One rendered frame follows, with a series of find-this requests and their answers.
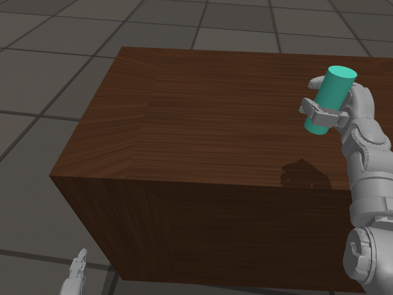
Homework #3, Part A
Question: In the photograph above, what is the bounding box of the can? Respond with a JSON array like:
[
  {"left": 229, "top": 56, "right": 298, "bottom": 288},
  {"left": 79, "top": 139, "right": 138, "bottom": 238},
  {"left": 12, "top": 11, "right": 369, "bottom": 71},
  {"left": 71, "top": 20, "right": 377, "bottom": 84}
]
[{"left": 304, "top": 66, "right": 357, "bottom": 135}]

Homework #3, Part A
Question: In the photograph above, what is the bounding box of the left robot hand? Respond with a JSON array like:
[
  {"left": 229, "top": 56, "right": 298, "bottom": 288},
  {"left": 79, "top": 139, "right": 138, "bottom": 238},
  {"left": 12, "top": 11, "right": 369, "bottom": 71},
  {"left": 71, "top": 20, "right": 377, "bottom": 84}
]
[{"left": 59, "top": 248, "right": 87, "bottom": 295}]

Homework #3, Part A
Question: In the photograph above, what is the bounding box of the right robot hand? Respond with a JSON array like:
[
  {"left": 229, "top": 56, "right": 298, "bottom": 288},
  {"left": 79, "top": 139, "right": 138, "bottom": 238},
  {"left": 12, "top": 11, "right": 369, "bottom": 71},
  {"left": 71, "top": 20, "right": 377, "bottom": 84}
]
[{"left": 298, "top": 75, "right": 375, "bottom": 134}]

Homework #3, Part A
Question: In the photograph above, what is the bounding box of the right robot arm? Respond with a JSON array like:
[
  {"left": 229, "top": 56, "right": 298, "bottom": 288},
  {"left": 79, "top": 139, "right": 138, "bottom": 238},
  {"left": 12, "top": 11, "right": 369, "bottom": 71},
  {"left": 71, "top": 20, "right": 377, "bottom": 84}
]
[{"left": 341, "top": 117, "right": 393, "bottom": 295}]

